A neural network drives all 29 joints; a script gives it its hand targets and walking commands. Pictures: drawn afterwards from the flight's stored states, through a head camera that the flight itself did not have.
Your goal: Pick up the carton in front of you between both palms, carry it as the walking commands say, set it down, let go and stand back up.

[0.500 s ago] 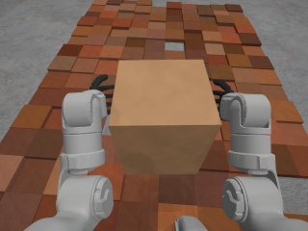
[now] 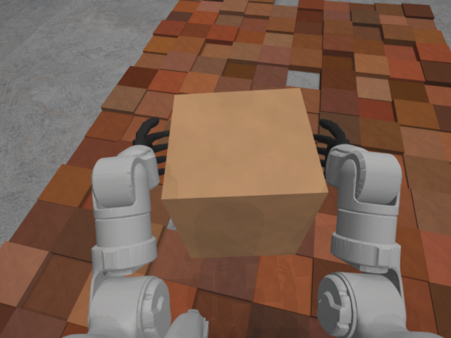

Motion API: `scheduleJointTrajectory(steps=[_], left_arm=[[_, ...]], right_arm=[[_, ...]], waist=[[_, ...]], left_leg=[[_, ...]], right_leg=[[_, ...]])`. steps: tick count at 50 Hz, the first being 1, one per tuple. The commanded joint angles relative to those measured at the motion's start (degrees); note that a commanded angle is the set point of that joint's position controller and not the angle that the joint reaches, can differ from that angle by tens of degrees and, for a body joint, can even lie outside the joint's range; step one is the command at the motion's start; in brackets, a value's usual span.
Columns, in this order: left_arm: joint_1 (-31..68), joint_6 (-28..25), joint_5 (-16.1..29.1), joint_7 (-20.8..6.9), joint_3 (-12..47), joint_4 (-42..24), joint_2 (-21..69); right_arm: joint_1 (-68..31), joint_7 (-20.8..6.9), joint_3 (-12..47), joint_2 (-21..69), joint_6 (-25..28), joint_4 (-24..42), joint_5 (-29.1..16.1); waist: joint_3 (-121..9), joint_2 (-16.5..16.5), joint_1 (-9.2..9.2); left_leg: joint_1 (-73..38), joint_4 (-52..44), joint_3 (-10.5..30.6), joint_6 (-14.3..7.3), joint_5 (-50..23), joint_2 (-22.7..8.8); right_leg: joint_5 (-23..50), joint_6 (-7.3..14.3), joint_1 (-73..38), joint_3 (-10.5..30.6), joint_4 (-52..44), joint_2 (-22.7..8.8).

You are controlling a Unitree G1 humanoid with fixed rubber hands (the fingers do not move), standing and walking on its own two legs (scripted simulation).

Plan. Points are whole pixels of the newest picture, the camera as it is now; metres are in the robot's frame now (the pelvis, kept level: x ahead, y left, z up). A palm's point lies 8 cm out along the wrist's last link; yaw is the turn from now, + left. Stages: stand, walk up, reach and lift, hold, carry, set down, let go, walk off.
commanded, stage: carry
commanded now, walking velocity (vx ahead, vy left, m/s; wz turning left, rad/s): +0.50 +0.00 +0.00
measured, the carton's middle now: (240, 181) +0.38 +0.02 +0.04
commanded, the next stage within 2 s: none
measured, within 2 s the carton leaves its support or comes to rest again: neither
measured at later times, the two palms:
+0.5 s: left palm (180, 64) +0.68 +0.17 +0.08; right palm (309, 75) +0.65 -0.13 +0.08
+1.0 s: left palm out of the picture +1.03 +0.23 +0.15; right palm out of the picture +1.01 -0.07 +0.15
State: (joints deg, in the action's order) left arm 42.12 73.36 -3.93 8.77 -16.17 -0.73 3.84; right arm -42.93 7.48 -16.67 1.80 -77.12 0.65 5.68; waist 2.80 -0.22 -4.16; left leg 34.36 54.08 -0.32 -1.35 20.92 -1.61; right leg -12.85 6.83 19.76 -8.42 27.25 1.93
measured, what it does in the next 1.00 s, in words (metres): walks ahead: left foot, then right foot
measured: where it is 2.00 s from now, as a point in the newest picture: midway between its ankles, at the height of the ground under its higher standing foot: (215, 125)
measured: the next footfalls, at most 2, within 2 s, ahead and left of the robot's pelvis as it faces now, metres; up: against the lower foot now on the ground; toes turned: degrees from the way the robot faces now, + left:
left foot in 0.22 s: +0.31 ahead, +0.12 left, -0.01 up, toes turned +3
right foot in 0.52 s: +0.44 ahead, -0.07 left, +0.00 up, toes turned -4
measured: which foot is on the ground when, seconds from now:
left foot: up 0.00-0.20, down 0.22-0.54, up 0.56-0.82, down 0.84-1.00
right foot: down 0.00-0.26, up 0.28-0.50, down 0.52-0.86, up 0.88-1.00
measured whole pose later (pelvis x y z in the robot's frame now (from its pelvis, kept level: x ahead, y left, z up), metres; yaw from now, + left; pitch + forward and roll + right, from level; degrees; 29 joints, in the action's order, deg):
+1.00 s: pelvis +0.64 +0.10 -0.02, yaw -1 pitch +5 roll -2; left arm 47.7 74.9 -0.1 9.3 -14.4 4.6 -2.0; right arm -45.5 8.3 -12.0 -1.4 -76.7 -3.1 2.8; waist -1.8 0.6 1.8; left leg 21.6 34.9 -7.5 3.8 3.2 -0.6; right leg -27.5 1.6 28.5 -0.7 70.9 -0.6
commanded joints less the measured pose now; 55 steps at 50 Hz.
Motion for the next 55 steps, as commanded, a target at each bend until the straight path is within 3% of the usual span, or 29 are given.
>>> scheduleJointTrajectory(steps=[1, 4, 7, 9, 10, 11, 12, 13, 14, 17, 20, 23, 24, 25, 26, 27, 28, 30, 31, 36, 40, 41, 42, 43, 44, 46, 48, 51, 55], left_arm=[[39.13, -1.06, 26.26, -17.07, 41.04, 2.53, 62.76], [37.65, -3.17, 25.76, -17.60, 41.22, 5.94, 62.43], [39.11, -4.67, 26.78, -17.45, 41.79, 4.40, 62.89], [39.49, -4.81, 27.20, -17.14, 41.91, 4.35, 63.20], [39.54, -4.79, 27.34, -16.97, 42.15, 4.69, 63.53], [38.34, -4.82, 27.13, -16.68, 41.82, 6.29, 63.20], [38.17, -4.65, 26.92, -16.54, 41.81, 7.55, 63.96], [38.26, -4.69, 27.21, -16.37, 42.16, 7.03, 64.63], [39.68, -4.78, 27.70, -16.15, 41.30, 4.76, 64.40], [37.05, -4.80, 25.06, -14.08, 39.37, 5.25, 63.40], [32.90, -4.95, 21.42, -12.54, 37.52, 4.63, 62.48], [33.27, -5.02, 19.72, -12.30, 37.86, 4.04, 60.98], [32.97, -5.09, 19.28, -12.30, 38.04, 4.22, 61.13], [34.23, -5.35, 19.81, -12.28, 38.53, 2.76, 60.91], [33.92, -5.78, 20.50, -12.24, 39.62, 1.23, 60.72], [34.79, -6.38, 20.22, -11.98, 40.11, -0.67, 59.29], [36.01, -6.25, 20.45, -12.07, 41.02, -1.86, 59.37], [35.09, -5.45, 22.75, -12.76, 44.15, 0.70, 61.77], [35.17, -5.36, 24.28, -13.40, 45.12, 1.32, 62.72], [40.94, -5.20, 30.29, -15.96, 46.24, -3.25, 63.40], [44.88, -3.64, 32.26, -15.46, 44.69, -4.93, 60.72], [45.49, -2.76, 31.96, -14.97, 43.87, -4.47, 58.63], [44.51, -1.48, 31.22, -14.49, 42.65, -2.92, 56.95], [43.27, 0.09, 30.51, -14.00, 41.04, 0.40, 54.15], [43.07, 0.96, 29.68, -13.51, 39.77, 1.28, 53.23], [42.67, 2.35, 26.58, -12.41, 35.33, 2.97, 52.00], [42.02, 3.31, 24.51, -11.45, 33.14, 3.58, 52.65], [39.35, 3.71, 20.51, -10.56, 31.02, 4.02, 54.30], [30.51, 3.03, 14.46, -10.43, 28.64, 7.44, 56.08]], right_arm=[[-38.84, -12.35, 39.38, 59.11, 5.49, -0.29, -21.66], [-38.53, -12.84, 40.29, 59.79, 7.04, -3.13, -22.01], [-40.07, -13.23, 40.06, 60.47, 7.86, -2.42, -23.32], [-39.92, -13.31, 39.29, 59.98, 7.85, -2.71, -23.62], [-38.13, -13.39, 38.61, 59.37, 7.91, -3.36, -23.44], [-36.62, -13.59, 37.55, 58.22, 7.93, -4.52, -23.09], [-34.55, -13.65, 36.09, 56.14, 8.24, -6.94, -21.83], [-32.12, -13.72, 35.93, 57.05, 8.79, -7.48, -21.67], [-33.27, -13.65, 36.79, 57.92, 9.55, -4.37, -22.60], [-41.25, -14.13, 39.77, 61.74, 9.09, 0.67, -28.03], [-42.89, -14.72, 40.79, 62.60, 9.41, 3.96, -30.73], [-45.40, -15.44, 42.06, 62.72, 9.56, 5.79, -31.35], [-44.93, -15.71, 42.40, 62.91, 9.55, 5.19, -31.40], [-45.13, -15.81, 42.95, 63.17, 9.70, 5.76, -31.61], [-47.47, -15.88, 43.10, 62.53, 9.64, 7.07, -31.90], [-49.06, -16.13, 43.40, 63.03, 9.23, 8.05, -32.71], [-48.76, -16.02, 42.68, 62.20, 9.08, 6.87, -32.08], [-41.05, -15.32, 40.78, 60.47, 8.73, 0.33, -28.37], [-37.87, -14.90, 39.99, 59.52, 8.60, -1.13, -26.49], [-34.10, -12.51, 37.01, 56.24, 9.07, -0.68, -21.64], [-38.40, -10.42, 36.09, 51.53, 7.72, 4.23, -21.12], [-38.85, -10.21, 36.07, 49.55, 6.88, 3.87, -21.30], [-40.22, -10.10, 35.57, 46.33, 5.92, 2.43, -21.46], [-39.81, -9.97, 34.81, 44.40, 4.92, 0.63, -21.29], [-42.39, -10.20, 36.09, 45.36, 4.07, 3.21, -23.12], [-48.83, -11.23, 37.95, 48.92, 2.25, 6.35, -27.92], [-50.93, -12.46, 37.35, 52.76, 1.30, 5.83, -31.07], [-50.28, -14.58, 36.24, 58.36, 0.49, 2.57, -32.61], [-44.95, -17.09, 36.08, 64.56, 0.92, -0.96, -33.39]], waist=[[-29.57, -7.64, -0.74], [-26.42, -7.29, -2.68], [-25.27, -7.57, -2.20], [-25.35, -7.31, 0.09], [-27.72, -4.48, 3.43], [-30.63, 0.57, 6.53], [-34.78, 13.31, 8.20], [-37.37, 17.77, 8.89], [-35.39, 13.77, 9.60], [-32.64, 3.77, 8.58], [-32.61, 8.30, 8.67], [-29.67, 11.01, 5.54], [-30.83, 7.91, 2.74], [-33.53, 1.80, -0.14], [-36.71, -5.67, -4.03], [-37.04, -18.25, -4.78], [-32.58, -15.60, -2.11], [-31.90, -1.88, -0.95], [-30.93, -0.89, -0.74], [-26.46, -8.27, -1.51], [-31.24, -4.57, 6.48], [-32.36, -0.15, 9.04], [-34.05, 12.35, 8.67], [-36.86, 17.02, 9.46], [-34.74, 13.13, 10.18], [-31.24, 3.22, 8.48], [-27.81, 3.32, 8.08], [-26.23, 7.51, 9.51], [-24.50, 6.30, 9.53]], left_leg=[[1.47, -14.14, -4.85, 0.35, -12.80, 1.23], [4.54, -18.97, -5.83, 0.31, -20.12, 1.72], [2.82, -24.22, -4.51, -0.71, -21.27, 1.09], [-4.27, -30.73, -4.21, -2.34, -21.96, 1.06], [-16.67, -35.89, -5.10, -3.85, -25.89, 1.32], [-33.08, -33.60, -4.22, -4.28, -30.43, -1.36], [-52.34, -25.45, 11.96, -9.66, -46.62, -13.72], [-61.93, -25.97, 19.04, -13.93, -46.49, -15.77], [-60.30, -25.99, 18.70, -14.30, -41.23, -14.59], [-52.50, -30.52, 15.24, -9.04, -23.50, -12.93], [-48.66, -29.36, 11.57, -9.01, -13.16, -10.18], [-33.33, -32.03, 6.71, -7.07, -5.52, -9.03], [-26.76, -28.87, 1.82, -4.99, -5.62, -8.24], [-16.33, -20.12, -2.84, -2.25, -10.36, -4.97], [-3.26, -9.88, -4.28, -0.06, -7.44, -1.73], [5.22, 3.65, -2.49, 1.14, 3.57, 5.20], [12.95, 10.84, 0.50, 0.73, 12.77, 4.43], [16.14, 15.49, 4.00, -0.43, 12.69, 0.02], [16.46, 10.44, 3.53, -0.55, 10.36, -1.53], [-3.29, -18.47, -6.53, 1.15, -4.48, 4.13], [-35.02, -29.18, -10.92, -0.77, -24.19, 5.14], [-46.09, -28.18, -2.19, -3.73, -23.74, -2.12], [-55.27, -27.41, 17.72, -8.51, -33.48, -15.40], [-59.25, -27.15, 29.73, -14.24, -38.96, -20.45], [-56.58, -26.69, 29.58, -16.36, -40.12, -20.62], [-47.45, -28.25, 21.45, -12.03, -30.92, -18.00], [-41.71, -31.18, 16.33, -8.38, -31.44, -14.39], [-40.85, -32.23, 13.49, -8.97, -41.78, -14.52], [-41.96, -30.05, 2.62, -3.75, -55.31, -8.19]], right_leg=[[30.11, 3.77, -28.57, 11.80, -4.15, -12.84], [28.09, 3.91, -31.82, 11.35, -2.29, -11.02], [27.62, 4.16, -32.11, 13.18, 0.33, -12.59], [29.37, 2.23, -29.09, 11.72, 3.71, -12.60], [29.99, -0.22, -23.51, 7.59, 11.80, -10.18], [20.71, -3.23, -11.64, 4.31, 22.05, -6.89], [-4.88, -5.30, 8.51, 4.78, 33.82, -2.41], [-18.07, -5.72, 20.20, 5.78, 43.01, 1.58], [-16.56, -5.59, 24.99, 7.49, 45.90, -0.24], [-14.23, -5.84, 26.20, 7.52, 34.72, -2.91], [-20.83, -7.81, 20.33, 3.29, 19.65, -1.04], [-9.67, -7.05, 2.31, -1.88, 7.49, 0.97], [-3.35, -6.74, -9.97, -4.83, 3.73, 1.65], [-4.10, -4.20, -26.41, -2.27, 5.31, 1.07], [-11.34, 0.76, -39.98, 12.75, 5.54, -6.46], [-8.14, 9.36, -42.71, 40.26, -5.21, -17.86], [10.58, 12.90, -44.21, 45.58, -4.20, -21.94], [27.47, 12.04, -41.10, 35.75, 1.24, -21.41], [28.45, 9.30, -40.28, 31.51, 1.89, -19.62], [28.36, 1.50, -24.35, 16.43, -2.19, -13.54], [32.43, -4.59, -9.21, 2.69, 15.70, -7.96], [17.58, -6.41, 2.66, 2.18, 25.61, -6.31], [-15.46, -7.68, 15.84, 3.94, 39.24, -0.23], [-20.78, -7.01, 23.18, 6.45, 49.41, 1.63], [-19.79, -5.77, 27.40, 8.63, 53.79, -0.16], [-15.68, -4.32, 27.35, 10.84, 48.36, -4.23], [-12.06, -4.79, 24.31, 8.88, 38.33, -5.04], [-5.68, -5.52, 23.58, 5.15, 29.06, -3.58], [10.38, -5.49, 16.33, -1.36, 10.17, 0.90]])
